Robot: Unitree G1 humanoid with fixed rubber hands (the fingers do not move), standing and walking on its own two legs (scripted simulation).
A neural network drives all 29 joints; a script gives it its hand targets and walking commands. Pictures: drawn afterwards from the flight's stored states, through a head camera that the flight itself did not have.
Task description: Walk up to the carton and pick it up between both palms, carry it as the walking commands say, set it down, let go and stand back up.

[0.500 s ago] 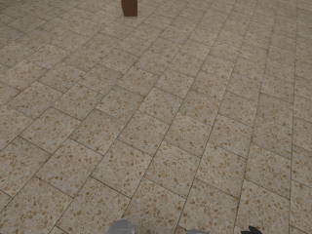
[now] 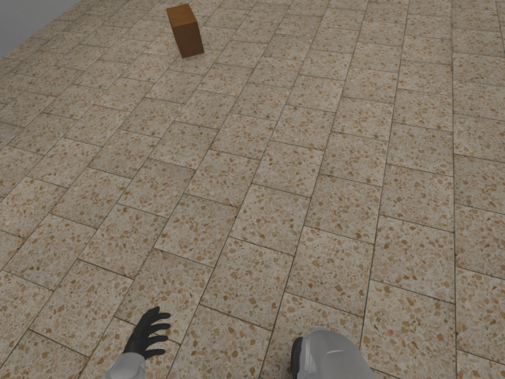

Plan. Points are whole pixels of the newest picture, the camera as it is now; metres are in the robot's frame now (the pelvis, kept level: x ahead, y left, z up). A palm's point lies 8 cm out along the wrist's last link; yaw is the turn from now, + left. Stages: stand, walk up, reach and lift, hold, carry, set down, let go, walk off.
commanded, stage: walk up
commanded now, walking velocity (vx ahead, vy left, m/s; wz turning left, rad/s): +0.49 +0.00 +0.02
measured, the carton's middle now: (185, 30) +2.30 +0.34 -0.62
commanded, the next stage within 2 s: none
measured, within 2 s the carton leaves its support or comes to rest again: neither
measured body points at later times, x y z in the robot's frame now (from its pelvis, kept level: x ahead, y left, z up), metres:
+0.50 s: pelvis +0.21 +0.00 +0.04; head +0.22 -0.01 +0.49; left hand +0.29 +0.24 -0.10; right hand +0.22 -0.23 -0.11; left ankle +0.19 +0.11 -0.70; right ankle +0.26 -0.15 -0.66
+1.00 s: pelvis +0.47 -0.04 +0.02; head +0.49 -0.02 +0.47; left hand +0.39 +0.18 -0.14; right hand +0.64 -0.27 -0.09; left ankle +0.56 +0.06 -0.70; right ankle +0.34 -0.15 -0.70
